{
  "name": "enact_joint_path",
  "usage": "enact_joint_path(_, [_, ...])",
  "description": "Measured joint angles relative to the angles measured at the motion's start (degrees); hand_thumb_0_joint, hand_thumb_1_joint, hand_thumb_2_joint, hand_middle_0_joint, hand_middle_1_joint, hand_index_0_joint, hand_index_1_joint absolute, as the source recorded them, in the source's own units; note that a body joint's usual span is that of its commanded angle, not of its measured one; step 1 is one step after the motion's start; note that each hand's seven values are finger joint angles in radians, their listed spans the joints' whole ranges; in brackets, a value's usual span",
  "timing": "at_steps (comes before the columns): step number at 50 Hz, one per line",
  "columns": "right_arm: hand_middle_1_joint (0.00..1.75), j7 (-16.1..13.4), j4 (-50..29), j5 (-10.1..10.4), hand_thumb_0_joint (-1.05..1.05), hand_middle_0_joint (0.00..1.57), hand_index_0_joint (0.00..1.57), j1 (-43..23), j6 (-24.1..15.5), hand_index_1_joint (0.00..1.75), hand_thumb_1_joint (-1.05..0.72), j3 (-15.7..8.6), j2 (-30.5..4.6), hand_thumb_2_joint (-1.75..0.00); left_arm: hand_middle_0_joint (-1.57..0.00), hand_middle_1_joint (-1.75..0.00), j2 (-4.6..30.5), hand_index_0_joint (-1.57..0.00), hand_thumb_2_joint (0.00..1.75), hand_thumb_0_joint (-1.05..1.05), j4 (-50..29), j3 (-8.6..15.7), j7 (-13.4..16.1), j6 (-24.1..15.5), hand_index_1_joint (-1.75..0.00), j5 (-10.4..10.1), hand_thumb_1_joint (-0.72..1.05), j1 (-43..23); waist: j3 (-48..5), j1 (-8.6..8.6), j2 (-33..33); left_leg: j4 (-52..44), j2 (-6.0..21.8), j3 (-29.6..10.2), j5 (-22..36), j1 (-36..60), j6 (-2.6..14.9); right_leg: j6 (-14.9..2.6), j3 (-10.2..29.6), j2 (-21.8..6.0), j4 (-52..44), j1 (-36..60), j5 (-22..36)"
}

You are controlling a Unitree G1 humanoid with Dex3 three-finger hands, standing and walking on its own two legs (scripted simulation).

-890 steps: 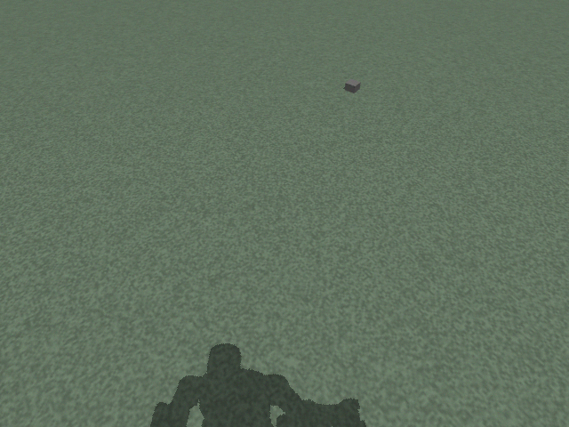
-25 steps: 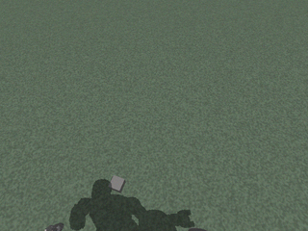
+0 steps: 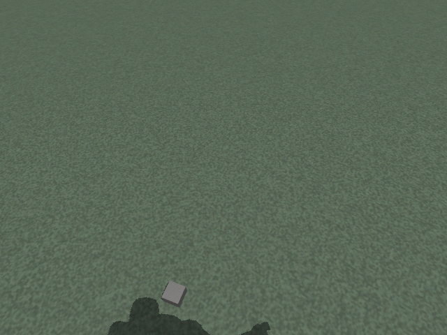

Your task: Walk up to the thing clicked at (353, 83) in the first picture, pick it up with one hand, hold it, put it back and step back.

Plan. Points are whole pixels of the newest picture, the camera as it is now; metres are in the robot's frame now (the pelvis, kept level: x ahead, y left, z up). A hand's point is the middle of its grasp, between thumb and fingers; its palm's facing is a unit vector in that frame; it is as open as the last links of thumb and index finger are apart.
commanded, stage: walk up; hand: left
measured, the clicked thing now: (174, 293) +0.45 +0.25 -0.75
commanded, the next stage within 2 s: stand in 0.62 s
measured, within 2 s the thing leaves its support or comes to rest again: neither
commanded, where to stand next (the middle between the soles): +0.06 +0.02 m, yaw -1 degrees
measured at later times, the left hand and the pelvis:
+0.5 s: hand out of the picture +0.10 +0.26 -0.15, palm faces -0.03 -0.93 -0.37, open 7.4 cm; pelvis +0.01 +0.00 +0.00, yaw -1 degrees
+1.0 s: hand out of the picture +0.09 +0.24 -0.15, palm faces -0.04 -0.94 -0.34, open 7.4 cm; pelvis +0.02 -0.01 +0.00, yaw -1 degrees
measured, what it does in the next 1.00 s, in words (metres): stands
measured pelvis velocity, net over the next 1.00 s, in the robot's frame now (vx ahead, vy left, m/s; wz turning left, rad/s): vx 0.02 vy -0.01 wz -0.01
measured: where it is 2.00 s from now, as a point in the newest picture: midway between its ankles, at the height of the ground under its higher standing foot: outside the picture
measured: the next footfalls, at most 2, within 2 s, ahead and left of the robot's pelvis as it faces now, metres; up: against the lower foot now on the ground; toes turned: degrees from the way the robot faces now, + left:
none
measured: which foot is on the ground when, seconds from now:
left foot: down 0.00-1.00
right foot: down 0.00-1.00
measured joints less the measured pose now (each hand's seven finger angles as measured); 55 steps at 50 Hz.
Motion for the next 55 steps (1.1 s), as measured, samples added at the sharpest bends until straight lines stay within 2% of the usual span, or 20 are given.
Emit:
enact_joint_path(25, [0.30,-0.38,2.91,-0.10,0.01,0.20,0.21,2.12,0.17,0.30,-0.90,-0.59,-0.16,-0.90,-0.21,-0.30,-0.45,-0.20,0.90,0.01,0.84,-0.05,0.33,0.34,-0.30,0.24,0.91,-3.19,0.10,-2.06,0.08,-2.30,0.16,0.92,0.67,1.06,-0.04,0.00,0.89,0.20,-1.36,0.27,0.50])
enact_joint_path(55, [0.30,-1.06,4.44,-0.17,0.01,0.20,0.21,0.57,-1.16,0.30,-0.90,0.35,-0.36,-0.90,-0.21,-0.30,-0.62,-0.20,0.90,0.01,1.33,-1.09,0.03,0.72,-0.30,0.02,0.91,-1.38,-0.66,-1.70,-0.44,-4.36,1.16,0.49,0.90,2.27,-1.11,-0.91,0.36,1.12,-2.35,1.05,0.12])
